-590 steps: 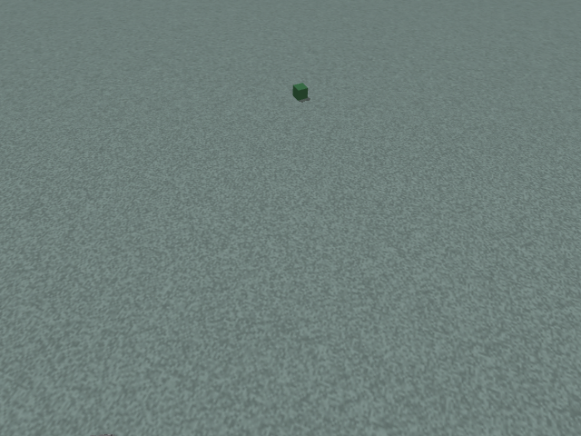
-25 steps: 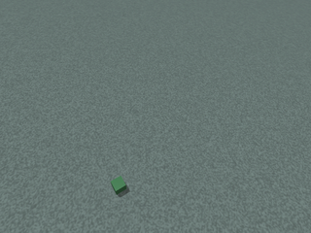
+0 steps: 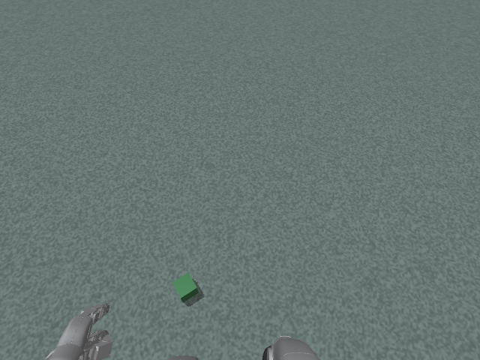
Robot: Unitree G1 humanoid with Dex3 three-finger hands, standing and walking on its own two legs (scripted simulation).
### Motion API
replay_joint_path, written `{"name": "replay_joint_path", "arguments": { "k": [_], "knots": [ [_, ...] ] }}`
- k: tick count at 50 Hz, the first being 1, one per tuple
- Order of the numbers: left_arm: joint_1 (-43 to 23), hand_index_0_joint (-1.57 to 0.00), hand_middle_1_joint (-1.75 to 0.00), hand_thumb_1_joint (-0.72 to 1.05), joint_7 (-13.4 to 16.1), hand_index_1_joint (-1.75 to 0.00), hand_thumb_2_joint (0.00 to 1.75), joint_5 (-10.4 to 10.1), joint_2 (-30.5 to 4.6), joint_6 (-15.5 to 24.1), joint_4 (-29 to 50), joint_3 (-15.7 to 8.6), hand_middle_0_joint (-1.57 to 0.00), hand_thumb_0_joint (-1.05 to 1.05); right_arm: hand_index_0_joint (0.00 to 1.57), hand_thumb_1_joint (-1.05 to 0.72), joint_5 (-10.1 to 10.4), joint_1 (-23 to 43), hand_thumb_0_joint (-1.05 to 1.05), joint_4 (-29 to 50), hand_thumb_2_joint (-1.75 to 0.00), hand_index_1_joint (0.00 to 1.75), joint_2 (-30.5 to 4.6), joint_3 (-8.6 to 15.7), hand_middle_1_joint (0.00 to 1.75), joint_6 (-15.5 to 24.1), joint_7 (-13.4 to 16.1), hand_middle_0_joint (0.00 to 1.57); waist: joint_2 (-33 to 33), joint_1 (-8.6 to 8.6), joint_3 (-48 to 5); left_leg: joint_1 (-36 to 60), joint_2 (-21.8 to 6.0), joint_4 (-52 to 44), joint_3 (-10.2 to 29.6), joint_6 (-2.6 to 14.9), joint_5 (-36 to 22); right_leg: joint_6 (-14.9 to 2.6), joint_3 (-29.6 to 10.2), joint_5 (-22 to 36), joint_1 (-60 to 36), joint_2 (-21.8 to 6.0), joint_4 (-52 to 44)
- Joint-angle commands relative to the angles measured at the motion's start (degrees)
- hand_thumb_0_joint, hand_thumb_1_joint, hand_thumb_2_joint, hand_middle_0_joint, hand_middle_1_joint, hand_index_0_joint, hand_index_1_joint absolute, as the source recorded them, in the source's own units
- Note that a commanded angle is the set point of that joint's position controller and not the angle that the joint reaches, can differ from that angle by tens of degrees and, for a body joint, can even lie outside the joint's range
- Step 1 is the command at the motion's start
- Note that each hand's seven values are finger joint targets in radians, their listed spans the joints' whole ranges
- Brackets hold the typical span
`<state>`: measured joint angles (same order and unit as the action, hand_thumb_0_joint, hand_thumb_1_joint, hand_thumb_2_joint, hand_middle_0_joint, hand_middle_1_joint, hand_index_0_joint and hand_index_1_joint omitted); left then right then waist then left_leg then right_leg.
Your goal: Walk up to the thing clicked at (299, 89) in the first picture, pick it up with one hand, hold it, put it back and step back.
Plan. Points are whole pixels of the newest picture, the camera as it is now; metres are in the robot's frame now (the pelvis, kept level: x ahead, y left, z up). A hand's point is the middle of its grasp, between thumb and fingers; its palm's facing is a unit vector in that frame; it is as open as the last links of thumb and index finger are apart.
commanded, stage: walk up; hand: left
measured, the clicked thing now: (185, 287) +0.41 +0.21 -0.72
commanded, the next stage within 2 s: none
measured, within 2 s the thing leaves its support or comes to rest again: neither
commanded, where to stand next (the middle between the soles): +0.03 -0.02 m, yaw -1 degrees
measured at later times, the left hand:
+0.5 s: hand out of the picture +0.10 +0.25 -0.14, palm faces +0.01 -0.94 -0.33, open 7.4 cm
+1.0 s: hand out of the picture +0.09 +0.24 -0.13, palm faces +0.02 -0.95 -0.32, open 7.4 cm
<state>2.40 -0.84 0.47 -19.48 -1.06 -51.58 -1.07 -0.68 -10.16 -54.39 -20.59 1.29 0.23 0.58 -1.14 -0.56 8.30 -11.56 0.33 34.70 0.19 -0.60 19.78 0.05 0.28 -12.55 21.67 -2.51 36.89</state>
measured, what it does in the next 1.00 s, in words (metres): stands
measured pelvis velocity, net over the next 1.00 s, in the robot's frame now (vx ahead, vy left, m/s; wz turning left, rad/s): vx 0.01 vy -0.01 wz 0.00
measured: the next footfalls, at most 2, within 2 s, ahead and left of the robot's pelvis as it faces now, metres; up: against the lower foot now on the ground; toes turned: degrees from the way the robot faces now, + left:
right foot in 1.68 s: -0.02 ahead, -0.15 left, +0.00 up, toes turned -1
left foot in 2.00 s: +0.09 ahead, +0.12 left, +0.00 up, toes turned -3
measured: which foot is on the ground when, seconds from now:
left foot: down 0.00-1.00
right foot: down 0.00-1.00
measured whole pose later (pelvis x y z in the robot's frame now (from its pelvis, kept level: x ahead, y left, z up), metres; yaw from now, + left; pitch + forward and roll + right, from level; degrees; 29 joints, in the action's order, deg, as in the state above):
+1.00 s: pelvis +0.01 -0.01 +0.02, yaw +0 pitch -2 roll +1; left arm 4.9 -1.8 0.4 -20.1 -1.1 -61.4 -2.5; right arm -0.5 -7.3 -61.1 -21.4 0.6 0.1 -0.1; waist -0.6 0.7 4.6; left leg -6.8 -1.4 23.8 0.8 -2.1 15.1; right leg -0.7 1.0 -6.4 15.7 -0.6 24.1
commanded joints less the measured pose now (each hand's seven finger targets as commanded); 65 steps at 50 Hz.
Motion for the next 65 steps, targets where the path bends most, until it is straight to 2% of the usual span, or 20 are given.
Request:
{"name": "replay_joint_path", "arguments": {
  "k": [1, 2, 4, 5, 7, 13, 16, 21, 27, 32, 43, 55, 56, 57, 59, 61, 62, 63, 64, 65],
  "knots": [
    [-0.12, -0.20, -0.30, 0.90, 0.69, -0.30, 0.90, -0.17, -13.46, -0.42, 0.88, -4.29, -0.20, 0.00, 0.20, -0.90, -0.33, 2.67, 0.00, 2.93, -0.90, 0.30, -18.01, 4.67, 0.30, 1.92, 0.60, 0.20, 5.34, 1.77, -6.53, -7.98, -15.00, -12.94, 16.07, 9.67, -12.27, -2.16, -2.61, -6.41, -8.85, 0.98, 1.25],
    [0.12, -0.20, -0.30, 0.90, 0.52, -0.30, 0.90, -0.08, -13.04, -0.23, 0.79, -4.27, -0.20, 0.00, 0.20, -0.90, -0.43, 3.22, 0.00, 3.09, -0.90, 0.30, -17.01, 4.40, 0.30, 2.11, 0.56, 0.20, 5.51, 2.03, -6.84, -7.26, -14.06, -11.93, 13.77, 9.49, -14.87, -2.57, -2.68, -5.39, -9.23, 0.86, 0.44],
    [-0.24, -0.20, -0.30, 0.90, 0.07, -0.30, 0.90, -0.36, -12.89, 0.27, 0.50, -4.13, -0.20, 0.00, 0.20, -0.90, -0.18, 3.14, 0.00, 3.00, -0.90, 0.30, -15.35, 3.83, 0.30, 2.05, 0.56, 0.20, 6.43, 1.91, -7.90, -5.87, -9.93, -9.65, 8.05, 6.09, -17.12, -3.43, -2.94, 7.87, -11.07, -0.79, -4.38],
    [-0.03, -0.20, -0.30, 0.90, -0.05, -0.30, 0.90, -0.24, -13.62, 0.46, 0.13, -4.14, -0.20, 0.00, 0.20, -0.90, 0.05, 2.99, 0.00, 2.91, -0.90, 0.30, -15.16, 3.94, 0.30, 1.83, 0.51, 0.20, 7.61, 1.60, -9.02, -5.26, -8.25, -8.61, 6.87, 4.75, -15.03, -4.05, -3.49, 12.21, -12.01, -1.68, -5.23],
    [-0.42, -0.20, -0.30, 0.90, -0.18, -0.30, 0.90, -0.07, -14.33, 0.55, -0.15, -4.11, -0.20, 0.00, 0.20, -0.90, 0.40, 1.73, 0.00, 2.68, -0.90, 0.30, -13.74, 3.57, 0.30, 1.24, 0.54, 0.20, 5.20, 0.96, -10.50, -4.57, -6.46, -8.59, 5.70, 3.89, -6.96, -5.60, -5.79, 11.37, -12.10, -3.94, -6.87],
    [-1.40, -0.20, -0.30, 0.90, -0.10, -0.30, 0.90, 0.11, -14.60, 0.84, -1.50, -3.55, -0.20, 0.00, 0.20, -0.90, 0.55, 0.18, 0.00, 1.02, -0.90, 0.30, -12.99, 3.04, 0.30, 0.86, 0.41, 0.20, -1.52, 0.10, -12.39, -0.60, -4.38, -6.55, 4.05, 3.38, -3.95, -6.72, -10.31, 8.84, -10.25, -7.29, -12.27],
    [-1.91, -0.20, -0.30, 0.90, -0.06, -0.30, 0.90, 0.08, -14.87, 0.82, -2.04, -3.54, -0.20, 0.00, 0.20, -0.90, 0.44, -0.42, 0.00, -0.05, -0.90, 0.30, -13.04, 2.86, 0.30, 0.86, 0.31, 0.20, -3.10, -0.16, -11.86, -0.26, -4.45, -8.28, 4.34, 3.30, -3.84, -5.85, -10.33, 6.29, -9.47, -7.35, -13.45],
    [-1.11, -0.20, -0.30, 0.90, -0.24, -0.30, 0.90, -0.04, -14.01, 0.78, -3.28, -3.54, -0.20, 0.00, 0.20, -0.90, 0.30, 1.77, 0.00, -0.84, -0.90, 0.30, -14.49, 2.69, 0.30, 1.20, 0.13, 0.20, -0.57, 0.85, -10.29, -1.42, -6.97, -12.67, 6.77, 3.92, -6.19, -3.99, -7.59, 3.49, -10.41, -4.64, -13.01],
    [-0.13, -0.20, -0.30, 0.90, -0.38, -0.30, 0.90, -0.15, -13.53, 0.82, -4.87, -3.54, -0.20, 0.00, 0.20, -0.90, 0.32, 3.79, 0.00, -1.59, -0.90, 0.30, -14.27, 2.40, 0.30, 1.29, 0.04, 0.20, 1.61, 1.43, -8.98, -1.89, -7.24, -15.43, 6.70, 3.51, -4.71, -3.17, -6.99, 2.42, -11.43, -3.99, -14.43],
    [-0.18, -0.20, -0.30, 0.90, -0.30, -0.30, 0.90, 0.00, -13.43, 1.10, -5.45, -3.60, -0.20, 0.00, 0.20, -0.90, 0.41, 3.77, 0.00, -2.24, -0.90, 0.30, -13.52, 2.21, 0.30, 1.30, -0.03, 0.20, 0.73, 1.16, -9.23, -0.54, -6.80, -16.03, 5.97, 3.04, -4.75, -3.16, -7.90, 1.09, -11.45, -4.64, -16.69],
    [0.15, -0.20, -0.30, 0.90, -0.06, -0.30, 0.90, -0.09, -13.05, 1.33, -5.89, -3.69, -0.20, 0.00, 0.20, -0.90, 0.47, 3.58, 0.00, -3.01, -0.90, 0.30, -12.98, 1.80, 0.30, 1.34, -0.01, 0.20, 0.04, 1.31, -11.18, 1.70, -6.74, -15.22, 4.78, 2.55, -9.83, -2.82, -7.73, 6.29, -12.48, -5.24, -16.83],
    [-0.29, -0.20, -0.30, 0.90, -0.14, -0.30, 0.90, -0.04, -12.86, 1.07, -5.93, -3.73, -0.20, 0.00, 0.20, -0.90, 0.32, 4.01, 0.00, -3.38, -0.90, 0.30, -13.17, 1.79, 0.30, 1.20, 0.00, 0.20, 0.67, 1.35, -8.77, -0.96, -6.85, -16.69, 5.54, 2.69, -5.81, -2.54, -7.84, 2.19, -12.27, -4.51, -17.59],
    [-0.58, -0.20, -0.30, 0.90, -0.15, -0.30, 0.90, 0.09, -13.11, 1.01, -5.81, -3.89, -0.20, 0.00, 0.20, -0.90, 0.28, 3.44, 0.00, -3.58, -0.90, 0.30, -13.22, 1.91, 0.30, 1.18, 0.04, 0.20, 0.38, 0.96, -9.21, -1.09, -7.05, -16.96, 5.47, 2.68, -5.33, -2.82, -7.96, 1.47, -12.77, -4.63, -17.60],
    [-0.08, -0.20, -0.30, 0.90, -0.06, -0.30, 0.90, -0.04, -15.54, -0.07, -4.74, -5.00, -0.20, 0.00, 0.20, -0.90, 0.35, 4.28, 0.00, -2.61, -0.90, 0.30, -15.72, 2.83, 0.30, 0.61, 0.42, 0.20, -0.05, 1.49, -5.26, -2.64, -6.48, -11.98, 5.12, 2.80, -15.79, -3.45, -6.76, 15.49, -9.90, -4.48, -13.53],
    [1.34, -0.20, -0.30, 0.90, 0.09, -0.30, 0.90, -0.19, -15.68, -0.62, -3.40, -5.26, -0.20, 0.00, 0.20, -0.90, 1.07, 2.64, 0.00, -1.36, -0.90, 0.30, -13.97, 2.75, 0.30, 0.24, 0.79, 0.20, -1.93, 1.45, -10.63, -0.80, -4.27, -3.95, 2.77, 2.45, -18.13, -6.39, -7.47, 24.93, -11.61, -6.72, -12.02],
    [-0.13, -0.20, -0.30, 0.90, 0.15, -0.30, 0.90, -0.06, -17.01, -1.26, -1.27, -5.95, -0.20, 0.00, 0.20, -0.90, 1.33, -0.25, 0.00, -0.69, -0.90, 0.30, -13.25, 3.14, 0.30, -0.37, 1.11, 0.20, -6.42, 0.50, -14.99, -0.36, -0.28, 5.88, -0.38, 2.03, -11.06, -10.61, -11.39, 23.57, -10.59, -11.32, -14.18],
    [-2.31, -0.20, -0.30, 0.90, 0.20, -0.30, 0.90, 0.24, -16.87, -1.55, 0.54, -5.85, -0.20, 0.00, 0.20, -0.90, 1.19, -1.98, 0.00, -0.44, -0.90, 0.30, -12.72, 3.37, 0.30, -0.80, 1.03, 0.20, -9.27, -0.13, -15.34, -0.15, 1.77, 11.60, -1.55, 2.18, 0.40, -12.54, -13.93, 21.01, -7.82, -14.58, -15.70],
    [-4.09, -0.20, -0.30, 0.90, 0.28, -0.30, 0.90, 0.93, -16.68, -1.86, 1.93, -5.66, -0.20, 0.00, 0.20, -0.90, 0.80, -4.04, 0.00, -0.44, -0.90, 0.30, -12.63, 3.87, 0.30, -1.21, 1.09, 0.20, -10.82, -0.95, -14.91, 0.56, 2.08, 16.26, -0.32, 3.03, 10.50, -14.05, -16.03, 16.80, -2.65, -16.77, -16.00],
    [-5.45, -0.20, -0.30, 0.90, 0.28, -0.30, 0.90, 1.32, -16.57, -2.26, 3.14, -5.84, -0.20, 0.00, 0.20, -0.90, 0.84, -5.96, 0.00, -0.29, -0.90, 0.30, -12.75, 4.13, 0.30, -1.49, 0.97, 0.20, -10.77, -1.20, -13.74, 2.38, 0.65, 19.04, 1.88, 3.60, 12.95, -14.03, -15.12, 10.68, 3.25, -16.71, -15.26],
    [-6.75, -0.20, -0.30, 0.90, 0.40, -0.30, 0.90, 1.72, -15.91, -2.63, 4.44, -5.48, -0.20, 0.00, 0.20, -0.90, 1.01, -7.26, 0.00, 0.40, -0.90, 0.30, -12.26, 4.40, 0.30, -1.55, 0.88, 0.20, -11.26, -1.96, -12.09, 1.35, -0.09, 17.24, 2.25, 3.72, 11.00, -13.23, -12.96, 10.52, 4.29, -15.03, -12.99]
  ]
}}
